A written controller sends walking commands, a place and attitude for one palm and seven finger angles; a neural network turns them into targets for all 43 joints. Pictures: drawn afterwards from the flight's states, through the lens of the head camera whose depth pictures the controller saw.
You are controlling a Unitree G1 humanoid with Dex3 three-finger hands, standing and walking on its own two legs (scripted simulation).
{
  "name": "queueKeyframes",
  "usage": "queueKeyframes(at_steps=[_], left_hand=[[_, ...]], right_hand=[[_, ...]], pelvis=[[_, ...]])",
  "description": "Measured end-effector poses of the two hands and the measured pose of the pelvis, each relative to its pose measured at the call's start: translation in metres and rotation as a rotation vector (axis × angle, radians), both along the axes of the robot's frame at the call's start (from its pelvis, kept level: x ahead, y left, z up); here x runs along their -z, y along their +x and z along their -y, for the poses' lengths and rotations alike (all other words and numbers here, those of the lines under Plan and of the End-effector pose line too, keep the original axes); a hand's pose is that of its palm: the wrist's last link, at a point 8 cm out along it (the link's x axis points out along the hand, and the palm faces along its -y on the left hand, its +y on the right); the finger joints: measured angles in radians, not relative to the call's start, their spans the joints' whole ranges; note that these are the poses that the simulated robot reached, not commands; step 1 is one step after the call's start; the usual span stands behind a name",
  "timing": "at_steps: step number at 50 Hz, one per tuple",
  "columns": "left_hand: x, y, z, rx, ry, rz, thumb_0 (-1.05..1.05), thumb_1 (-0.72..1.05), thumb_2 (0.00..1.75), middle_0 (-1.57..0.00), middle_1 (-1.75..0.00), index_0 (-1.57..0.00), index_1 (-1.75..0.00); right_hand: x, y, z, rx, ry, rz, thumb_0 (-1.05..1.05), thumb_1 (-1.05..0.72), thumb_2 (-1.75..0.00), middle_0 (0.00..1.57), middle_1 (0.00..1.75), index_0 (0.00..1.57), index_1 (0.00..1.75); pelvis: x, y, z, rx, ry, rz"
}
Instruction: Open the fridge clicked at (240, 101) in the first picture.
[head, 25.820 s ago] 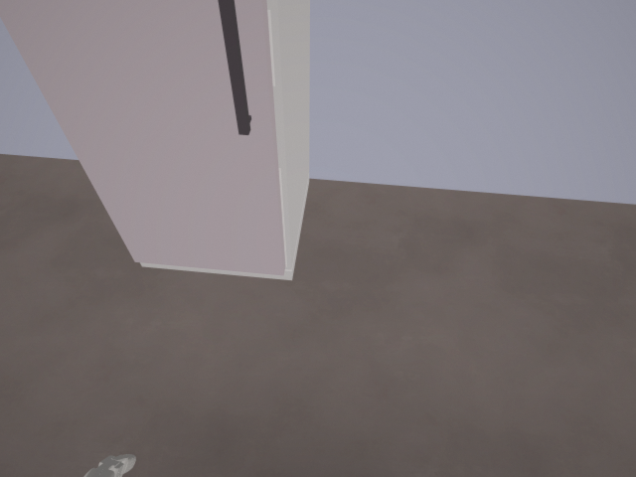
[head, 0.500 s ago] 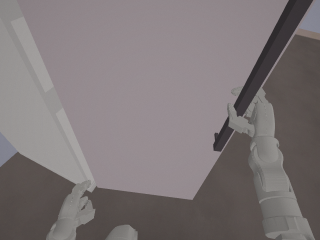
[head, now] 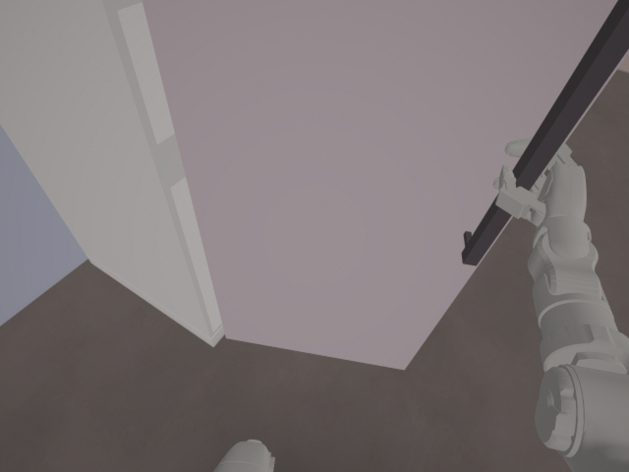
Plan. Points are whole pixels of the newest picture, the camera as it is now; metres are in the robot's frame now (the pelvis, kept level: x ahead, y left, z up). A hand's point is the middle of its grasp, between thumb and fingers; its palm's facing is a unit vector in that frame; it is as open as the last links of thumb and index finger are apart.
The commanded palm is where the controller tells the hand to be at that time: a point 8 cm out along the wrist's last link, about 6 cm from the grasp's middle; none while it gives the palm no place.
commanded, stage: stop walking and hold the door back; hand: right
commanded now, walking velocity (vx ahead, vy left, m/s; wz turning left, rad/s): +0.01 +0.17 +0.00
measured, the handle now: (536, 141) +0.50 -0.20 +0.20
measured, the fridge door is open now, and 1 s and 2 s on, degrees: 67 69 69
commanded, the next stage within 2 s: loosen the grip on the handle in 0.76 s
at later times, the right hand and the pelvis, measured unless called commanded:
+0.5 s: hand (508, 190) +0.46 -0.18 +0.15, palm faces +0.11 +0.98 -0.15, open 5.8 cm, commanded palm +0.42 -0.23 +0.14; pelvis +0.01 -0.03 +0.00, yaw +3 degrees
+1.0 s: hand (523, 198) +0.44 -0.19 +0.16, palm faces +0.09 +0.99 -0.10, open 7.0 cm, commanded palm +0.40 -0.22 +0.14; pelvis -0.01 -0.02 +0.00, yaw +4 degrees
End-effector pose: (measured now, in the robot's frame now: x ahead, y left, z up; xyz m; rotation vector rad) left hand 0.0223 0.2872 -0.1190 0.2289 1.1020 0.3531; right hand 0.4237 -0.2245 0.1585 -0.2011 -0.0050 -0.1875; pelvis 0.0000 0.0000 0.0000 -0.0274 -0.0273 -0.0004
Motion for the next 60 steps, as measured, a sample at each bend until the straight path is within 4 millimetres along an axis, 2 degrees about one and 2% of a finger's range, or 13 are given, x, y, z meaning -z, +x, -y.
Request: queueKeyframes(at_steps=[4,9,15,20,25,31,37,44,46,48,50,53,60], left_hand=[[0.005,-0.009,0.020,0.025,-0.064,-0.050,0.02,0.91,0.90,-0.20,-0.30,-0.20,-0.30],[0.017,0.009,0.026,0.030,-0.109,-0.011,0.02,0.90,0.90,-0.20,-0.30,-0.20,-0.30],[-0.004,0.049,0.028,0.073,-0.061,0.107,0.02,0.90,0.90,-0.20,-0.30,-0.20,-0.30],[-0.021,0.078,0.029,0.109,0.016,0.190,0.01,0.90,0.90,-0.20,-0.30,-0.20,-0.30],[-0.035,0.096,0.043,0.110,0.017,0.233,0.01,0.90,0.90,-0.20,-0.30,-0.20,-0.30],[-0.029,0.105,0.064,0.117,-0.060,0.250,0.01,0.90,0.90,-0.20,-0.30,-0.20,-0.30],[-0.023,0.097,0.073,0.093,-0.070,0.213,0.01,0.90,0.90,-0.20,-0.30,-0.20,-0.30],[-0.023,0.083,0.070,0.094,-0.053,0.181,0.01,0.90,0.90,-0.20,-0.30,-0.20,-0.30],[-0.027,0.077,0.065,0.102,-0.054,0.197,0.01,0.90,0.90,-0.20,-0.30,-0.20,-0.30],[-0.032,0.070,0.059,0.108,-0.052,0.223,0.01,0.90,0.90,-0.20,-0.30,-0.20,-0.30],[-0.036,0.061,0.052,0.114,-0.043,0.244,0.01,0.90,0.90,-0.20,-0.30,-0.20,-0.30],[-0.037,0.045,0.040,0.113,-0.035,0.249,0.01,0.90,0.90,-0.20,-0.30,-0.20,-0.30],[-0.027,0.007,0.023,0.079,-0.021,0.153,0.01,0.90,0.90,-0.20,-0.30,-0.20,-0.30]], right_hand=[[0.000,0.004,0.000,0.009,-0.001,-0.001,-0.05,-0.65,-0.82,0.44,1.39,0.36,1.40],[0.001,0.007,0.000,0.021,-0.036,0.012,-0.07,-0.65,-0.80,0.44,1.39,0.36,1.40],[0.001,0.007,0.002,-0.001,-0.016,-0.006,-0.08,-0.65,-0.79,0.45,1.39,0.39,1.40],[0.004,0.010,0.005,-0.052,0.024,0.033,-0.07,-0.64,-0.80,0.45,1.39,0.41,1.40],[0.006,0.009,0.006,-0.092,0.040,0.068,-0.06,-0.65,-0.79,0.45,1.40,0.39,1.40],[0.008,-0.002,0.005,-0.093,0.011,0.103,-0.08,-0.66,-0.77,0.45,1.40,0.34,1.40],[0.009,-0.017,0.004,-0.104,0.007,0.128,-0.08,-0.65,-0.75,0.45,1.40,0.34,1.40],[0.007,-0.024,0.004,-0.114,-0.006,0.122,-0.09,-0.62,-0.74,0.45,1.40,0.36,1.40],[0.003,-0.015,0.009,-0.147,-0.039,0.072,-0.10,-0.55,-0.74,0.45,1.40,0.37,1.40],[0.002,-0.009,0.014,-0.139,0.034,0.028,-0.10,-0.49,-0.72,0.45,1.40,0.39,1.40],[-0.001,-0.011,0.017,-0.108,0.093,0.055,-0.08,-0.44,-0.70,0.45,1.40,0.40,1.40],[-0.002,-0.018,0.015,-0.071,0.068,0.104,-0.05,-0.32,-0.64,0.44,1.39,0.36,1.35],[0.009,-0.028,0.008,-0.099,-0.010,0.139,-0.01,0.17,-0.39,0.42,1.37,0.32,1.32]], pelvis=[[0.000,0.006,-0.009,-0.009,0.018,-0.016],[0.005,0.004,-0.011,-0.014,0.023,-0.001],[-0.005,0.005,0.000,-0.030,-0.002,-0.002],[-0.001,0.009,0.017,-0.035,0.031,-0.015],[-0.003,0.009,0.026,-0.059,0.022,-0.023],[-0.002,0.010,0.026,-0.069,0.041,-0.036],[-0.003,0.010,0.029,-0.067,0.030,-0.033],[-0.004,0.003,0.030,-0.075,0.038,-0.020],[-0.005,-0.003,0.026,-0.068,0.024,-0.032],[-0.005,-0.008,0.023,-0.058,0.018,-0.054],[-0.004,-0.012,0.022,-0.062,0.018,-0.061],[-0.001,-0.018,0.019,-0.061,0.017,-0.072],[0.004,-0.025,0.014,-0.062,0.015,-0.085]])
